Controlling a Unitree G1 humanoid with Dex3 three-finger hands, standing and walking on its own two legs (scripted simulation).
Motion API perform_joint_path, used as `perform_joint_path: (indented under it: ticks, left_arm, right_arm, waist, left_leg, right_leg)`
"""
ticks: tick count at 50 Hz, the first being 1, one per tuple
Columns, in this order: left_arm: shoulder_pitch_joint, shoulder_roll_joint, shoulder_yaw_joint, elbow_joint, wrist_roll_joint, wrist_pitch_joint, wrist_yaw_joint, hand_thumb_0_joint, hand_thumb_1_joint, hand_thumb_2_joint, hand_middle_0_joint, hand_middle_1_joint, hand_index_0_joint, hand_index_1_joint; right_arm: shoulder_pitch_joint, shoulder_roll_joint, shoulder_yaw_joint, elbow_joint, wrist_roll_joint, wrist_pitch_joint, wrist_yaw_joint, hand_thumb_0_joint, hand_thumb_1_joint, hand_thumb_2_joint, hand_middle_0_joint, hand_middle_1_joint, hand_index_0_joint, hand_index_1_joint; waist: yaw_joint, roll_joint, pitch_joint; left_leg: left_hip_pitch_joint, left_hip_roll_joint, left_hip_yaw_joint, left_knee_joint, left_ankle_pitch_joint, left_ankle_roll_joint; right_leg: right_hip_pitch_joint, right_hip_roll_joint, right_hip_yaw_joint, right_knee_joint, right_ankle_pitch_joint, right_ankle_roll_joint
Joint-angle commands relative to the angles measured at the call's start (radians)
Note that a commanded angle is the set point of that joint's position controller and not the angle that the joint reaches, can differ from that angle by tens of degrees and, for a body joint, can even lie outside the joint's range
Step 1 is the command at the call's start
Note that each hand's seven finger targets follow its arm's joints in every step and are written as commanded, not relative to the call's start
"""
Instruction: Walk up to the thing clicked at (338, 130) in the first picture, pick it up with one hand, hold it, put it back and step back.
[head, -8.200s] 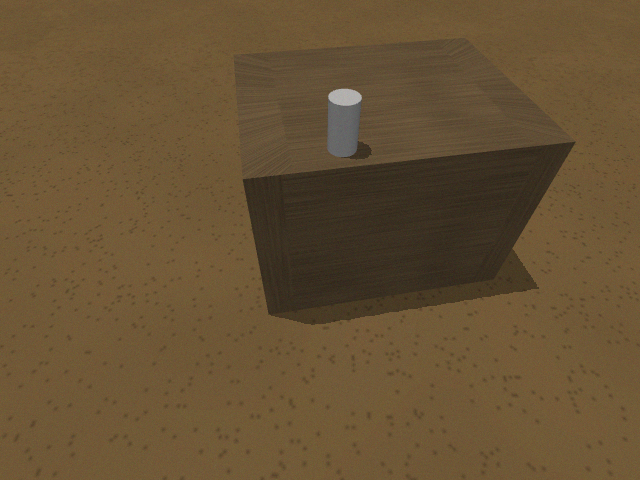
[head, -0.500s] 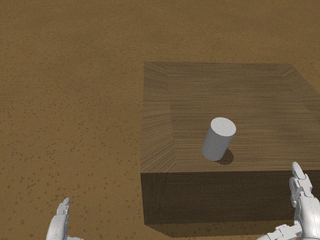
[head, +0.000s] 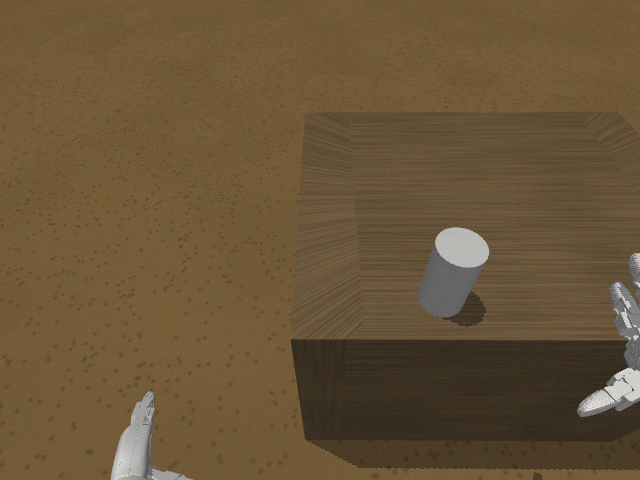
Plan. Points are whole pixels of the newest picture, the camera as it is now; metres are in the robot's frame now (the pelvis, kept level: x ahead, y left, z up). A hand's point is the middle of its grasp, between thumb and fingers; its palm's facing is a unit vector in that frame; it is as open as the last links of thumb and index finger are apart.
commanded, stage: go down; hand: right
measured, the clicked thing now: (450, 274) +0.44 -0.18 -0.05
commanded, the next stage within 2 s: none
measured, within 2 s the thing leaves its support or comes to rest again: neither
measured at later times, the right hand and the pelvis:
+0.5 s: hand (616, 316) +0.30 -0.32 +0.07, palm faces +0.15 +0.99 -0.01, open 17.6 cm; pelvis +0.01 -0.01 -0.01, yaw -1 degrees
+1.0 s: hand (626, 290) +0.34 -0.35 +0.07, palm faces +0.17 +0.99 +0.00, open 17.6 cm; pelvis +0.01 +0.00 -0.02, yaw +0 degrees
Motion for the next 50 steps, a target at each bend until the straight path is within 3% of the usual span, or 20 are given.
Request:
perform_joint_path:
  ticks: [1,9,11,12,13,15,17,19,22,24,27,28,31,39,41,43,45,47,48,50]
  left_arm:
    - [-0.095,0.161,0.052,-0.167,0.013,-0.059,0.022,0.000,-0.540,0.041,-0.053,-0.059,-0.060,-0.053]
    - [-0.065,0.160,0.052,-0.155,0.019,-0.062,0.051,0.000,-0.538,0.041,-0.053,-0.060,-0.059,-0.054]
    - [-0.071,0.097,-0.003,-0.137,0.011,-0.063,0.050,0.000,-0.534,0.037,-0.053,-0.061,-0.061,-0.053]
    - [-0.064,0.111,0.006,-0.131,0.013,-0.062,0.057,0.000,-0.535,0.038,-0.052,-0.060,-0.059,-0.052]
    - [-0.065,0.143,0.031,-0.146,0.011,-0.065,0.064,0.000,-0.538,0.040,-0.053,-0.060,-0.059,-0.054]
    - [-0.050,0.134,0.010,-0.129,0.010,-0.065,0.065,0.000,-0.532,0.036,-0.052,-0.061,-0.061,-0.052]
    - [-0.041,0.148,0.034,-0.118,0.005,-0.071,0.073,0.000,-0.534,0.037,-0.053,-0.061,-0.061,-0.053]
    - [-0.058,0.116,-0.013,-0.119,0.001,-0.083,0.070,0.000,-0.529,0.034,-0.052,-0.061,-0.063,-0.050]
    - [-0.023,0.184,0.041,-0.127,0.005,-0.082,0.079,0.000,-0.528,0.030,-0.051,-0.060,-0.063,-0.048]
    - [-0.012,0.162,0.024,-0.114,0.005,-0.083,0.070,0.000,-0.526,0.031,-0.052,-0.062,-0.065,-0.048]
    - [-0.054,0.179,0.027,-0.184,0.004,-0.093,0.070,0.000,-0.530,0.034,-0.051,-0.060,-0.062,-0.049]
    - [-0.038,0.176,0.019,-0.173,0.005,-0.092,0.070,0.000,-0.526,0.032,-0.050,-0.060,-0.063,-0.047]
    - [-0.055,0.140,-0.017,-0.176,0.005,-0.092,0.064,0.000,-0.531,0.036,-0.050,-0.058,-0.060,-0.048]
    - [-0.031,0.166,-0.026,-0.222,0.006,-0.090,0.068,0.000,-0.534,0.041,-0.049,-0.058,-0.057,-0.050]
    - [-0.005,0.202,0.017,-0.228,0.005,-0.086,0.074,0.000,-0.538,0.043,-0.049,-0.056,-0.055,-0.050]
    - [0.027,0.187,0.000,-0.221,0.008,-0.088,0.067,0.000,-0.538,0.045,-0.050,-0.058,-0.056,-0.052]
    - [0.009,0.154,-0.023,-0.213,0.006,-0.089,0.060,0.000,-0.543,0.047,-0.051,-0.057,-0.055,-0.054]
    - [0.000,0.209,0.016,-0.271,0.007,-0.096,0.065,0.000,-0.538,0.044,-0.049,-0.056,-0.055,-0.050]
    - [0.020,0.198,0.009,-0.253,0.007,-0.092,0.062,0.000,-0.539,0.044,-0.050,-0.056,-0.055,-0.050]
    - [0.018,0.188,-0.007,-0.279,0.004,-0.096,0.060,0.000,-0.539,0.045,-0.049,-0.056,-0.055,-0.051]
  right_arm:
    - [-0.186,-0.252,-0.083,-0.181,0.028,-0.071,0.032,0.000,0.611,-0.048,0.028,0.060,0.046,0.060]
    - [-0.237,-0.291,-0.108,-0.214,0.030,-0.094,0.024,0.000,0.597,-0.043,0.038,0.055,0.050,0.055]
    - [-0.263,-0.275,-0.092,-0.205,0.034,-0.094,0.035,0.000,0.592,-0.045,0.040,0.057,0.052,0.057]
    - [-0.294,-0.314,-0.120,-0.223,0.038,-0.099,0.039,0.000,0.585,-0.050,0.041,0.059,0.052,0.059]
    - [-0.247,-0.280,-0.099,-0.117,0.042,-0.086,0.049,0.000,0.580,-0.053,0.039,0.060,0.051,0.060]
    - [-0.366,-0.359,-0.141,-0.198,0.054,-0.098,0.066,0.000,0.570,-0.047,0.041,0.055,0.050,0.055]
    - [-0.360,-0.341,-0.127,-0.119,0.063,-0.090,0.094,0.000,0.553,-0.054,0.040,0.057,0.049,0.057]
    - [-0.349,-0.308,-0.097,-0.004,0.071,-0.077,0.125,0.000,0.570,-0.057,0.033,0.058,0.043,0.058]
    - [-0.453,-0.432,-0.148,-0.044,0.058,-0.077,0.138,0.000,0.546,-0.050,0.039,0.053,0.046,0.053]
    - [-0.442,-0.389,-0.130,0.014,0.067,-0.070,0.149,0.000,0.556,-0.056,0.035,0.055,0.043,0.055]
    - [-0.492,-0.473,-0.180,0.025,0.060,-0.074,0.150,0.000,0.537,-0.055,0.041,0.054,0.047,0.054]
    - [-0.470,-0.434,-0.148,0.091,0.060,-0.067,0.157,0.000,0.554,-0.050,0.041,0.054,0.048,0.054]
    - [-0.513,-0.500,-0.191,0.066,0.058,-0.076,0.160,0.000,0.568,-0.053,0.036,0.054,0.045,0.054]
    - [-0.554,-0.544,-0.202,0.155,0.050,-0.069,0.175,0.000,0.555,-0.046,0.043,0.051,0.047,0.051]
    - [-0.608,-0.598,-0.220,0.125,0.040,-0.073,0.171,0.000,0.554,-0.050,0.044,0.053,0.048,0.053]
    - [-0.561,-0.532,-0.182,0.203,0.043,-0.060,0.185,0.000,0.563,-0.050,0.040,0.052,0.046,0.052]
    - [-0.606,-0.584,-0.210,0.169,0.040,-0.069,0.188,0.000,0.577,-0.058,0.034,0.055,0.042,0.056]
    - [-0.613,-0.566,-0.189,0.189,0.040,-0.062,0.197,0.000,0.568,-0.050,0.038,0.051,0.044,0.051]
    - [-0.642,-0.610,-0.217,0.163,0.040,-0.064,0.194,0.000,0.588,-0.056,0.033,0.055,0.042,0.055]
    - [-0.633,-0.572,-0.189,0.213,0.042,-0.054,0.201,0.000,0.582,-0.053,0.036,0.053,0.044,0.053]
  waist:
    - [-0.030,-0.090,-0.217]
    - [-0.011,-0.060,-0.233]
    - [-0.013,-0.088,-0.204]
    - [-0.009,-0.098,-0.227]
    - [0.010,-0.053,-0.216]
    - [0.008,-0.095,-0.237]
    - [0.028,-0.071,-0.217]
    - [0.025,-0.052,-0.194]
    - [0.025,-0.108,-0.277]
    - [0.022,-0.102,-0.233]
    - [0.016,-0.098,-0.296]
    - [0.022,-0.067,-0.268]
    - [-0.005,-0.097,-0.290]
    - [0.006,-0.111,-0.331]
    - [0.026,-0.132,-0.365]
    - [0.040,-0.091,-0.318]
    - [0.032,-0.132,-0.312]
    - [0.053,-0.102,-0.348]
    - [0.049,-0.129,-0.354]
    - [0.055,-0.106,-0.325]
  left_leg:
    - [0.072,-0.050,0.023,-0.029,0.193,0.033]
    - [0.072,-0.048,0.018,-0.026,0.187,0.028]
    - [0.058,-0.042,0.013,-0.023,0.192,0.025]
    - [0.056,-0.039,0.009,-0.020,0.198,0.025]
    - [0.047,-0.044,0.015,-0.016,0.214,0.023]
    - [0.042,-0.036,0.007,-0.015,0.197,0.023]
    - [0.018,-0.034,0.005,-0.013,0.190,0.021]
    - [-0.003,-0.038,0.013,0.000,0.186,0.021]
    - [-0.008,-0.038,0.011,0.023,0.209,0.028]
    - [-0.023,-0.042,0.016,0.025,0.178,0.028]
    - [-0.023,-0.042,0.011,0.033,0.165,0.030]
    - [-0.037,-0.048,0.016,0.039,0.159,0.029]
    - [-0.025,-0.040,0.006,0.055,0.159,0.030]
    - [-0.042,-0.042,0.003,0.085,0.186,0.032]
    - [-0.061,-0.043,-0.002,0.091,0.194,0.035]
    - [-0.077,-0.046,0.004,0.097,0.193,0.030]
    - [-0.093,-0.038,-0.007,0.103,0.177,0.030]
    - [-0.105,-0.043,-0.003,0.110,0.154,0.029]
    - [-0.111,-0.039,-0.008,0.112,0.153,0.030]
    - [-0.133,-0.048,0.005,0.117,0.133,0.029]
  right_leg:
    - [0.041,0.021,0.016,-0.056,0.249,-0.014]
    - [0.027,0.026,0.015,-0.039,0.208,-0.025]
    - [0.021,0.031,0.009,-0.033,0.206,-0.024]
    - [0.025,0.032,0.009,-0.026,0.208,-0.026]
    - [0.020,0.028,0.012,-0.026,0.223,-0.028]
    - [0.026,0.032,0.012,-0.019,0.198,-0.029]
    - [0.016,0.030,0.014,-0.014,0.183,-0.033]
    - [-0.012,0.025,0.020,-0.002,0.189,-0.032]
    - [0.022,0.022,0.027,0.014,0.248,-0.025]
    - [-0.017,0.020,0.029,0.016,0.221,-0.023]
    - [-0.009,0.017,0.033,0.032,0.219,-0.024]
    - [-0.032,0.013,0.035,0.036,0.216,-0.024]
    - [-0.066,0.019,0.030,0.054,0.204,-0.027]
    - [-0.081,0.018,0.031,0.094,0.249,-0.026]
    - [-0.059,0.015,0.033,0.106,0.271,-0.025]
    - [-0.083,0.015,0.030,0.114,0.253,-0.029]
    - [-0.118,0.020,0.026,0.130,0.214,-0.031]
    - [-0.099,0.015,0.033,0.126,0.184,-0.033]
    - [-0.104,0.019,0.030,0.134,0.179,-0.033]
    - [-0.116,0.014,0.035,0.133,0.168,-0.031]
